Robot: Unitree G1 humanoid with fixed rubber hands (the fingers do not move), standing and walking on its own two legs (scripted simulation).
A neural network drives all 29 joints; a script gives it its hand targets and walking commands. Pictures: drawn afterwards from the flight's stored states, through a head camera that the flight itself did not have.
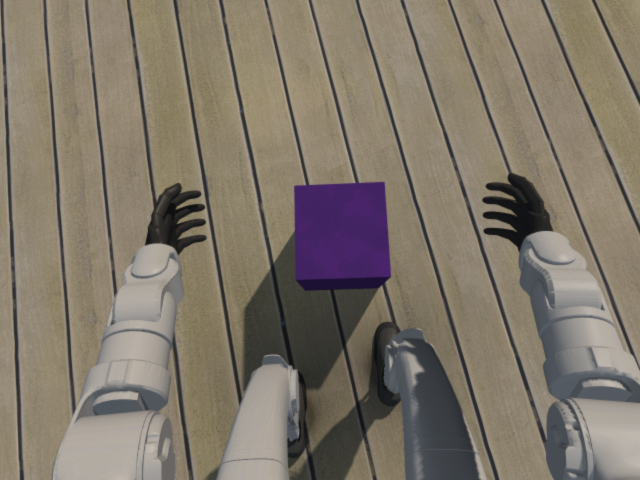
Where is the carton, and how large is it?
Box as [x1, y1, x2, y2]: [294, 182, 390, 290]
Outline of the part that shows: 384,182 294,186 295,272 296,280 305,290 379,287 390,276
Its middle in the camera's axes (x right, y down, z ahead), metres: +0.05 +0.01 +0.96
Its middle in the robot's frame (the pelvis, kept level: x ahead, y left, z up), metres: +0.48 -0.03 -0.55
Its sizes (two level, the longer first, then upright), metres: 0.210 0.200 0.250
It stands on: the floor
